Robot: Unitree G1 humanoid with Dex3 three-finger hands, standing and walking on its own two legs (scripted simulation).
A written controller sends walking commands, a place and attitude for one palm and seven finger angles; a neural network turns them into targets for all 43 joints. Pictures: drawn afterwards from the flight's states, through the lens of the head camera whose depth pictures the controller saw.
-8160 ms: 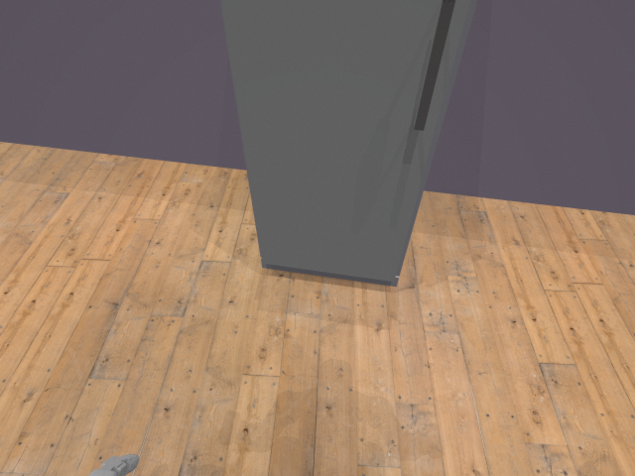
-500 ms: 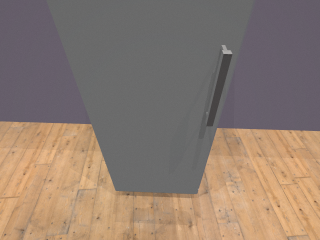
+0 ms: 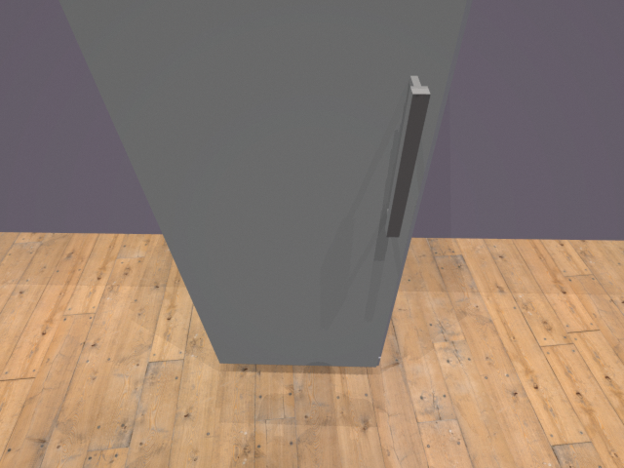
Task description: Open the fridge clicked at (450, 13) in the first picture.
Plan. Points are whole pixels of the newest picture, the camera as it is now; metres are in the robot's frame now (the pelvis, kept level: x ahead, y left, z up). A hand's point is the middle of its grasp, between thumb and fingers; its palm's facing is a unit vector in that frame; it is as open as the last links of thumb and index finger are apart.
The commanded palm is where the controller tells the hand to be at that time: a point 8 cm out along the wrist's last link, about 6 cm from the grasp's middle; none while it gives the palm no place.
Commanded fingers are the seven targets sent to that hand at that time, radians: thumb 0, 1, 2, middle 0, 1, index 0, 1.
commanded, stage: come to a stop and stand still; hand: right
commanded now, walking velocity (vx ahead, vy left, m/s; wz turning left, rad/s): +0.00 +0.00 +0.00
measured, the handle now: (402, 165) +0.53 -0.11 +0.12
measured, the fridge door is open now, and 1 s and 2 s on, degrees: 0 0 0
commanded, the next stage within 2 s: look again from close up in 0.02 s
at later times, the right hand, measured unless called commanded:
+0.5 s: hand out of the picture +0.00 -0.18 -0.18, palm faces +0.01 +0.98 -0.18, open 7.4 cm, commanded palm none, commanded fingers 0.00 -0.90 -0.90 0.20 0.30 0.20 0.30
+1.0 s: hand out of the picture +0.02 -0.17 -0.18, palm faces +0.00 +0.98 -0.18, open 7.4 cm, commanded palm none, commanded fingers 0.00 -0.90 -0.90 0.20 0.30 0.20 0.30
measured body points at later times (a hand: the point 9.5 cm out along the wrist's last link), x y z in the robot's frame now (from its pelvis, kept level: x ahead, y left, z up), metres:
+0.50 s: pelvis +0.01 +0.00 +0.00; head +0.01 -0.02 +0.45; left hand +0.03 +0.23 -0.15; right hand +0.00 -0.23 -0.16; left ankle +0.02 +0.14 -0.74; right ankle +0.03 -0.08 -0.74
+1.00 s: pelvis +0.01 +0.00 +0.00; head +0.01 -0.01 +0.45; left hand +0.03 +0.24 -0.15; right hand +0.02 -0.22 -0.16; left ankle +0.02 +0.14 -0.74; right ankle +0.03 -0.08 -0.74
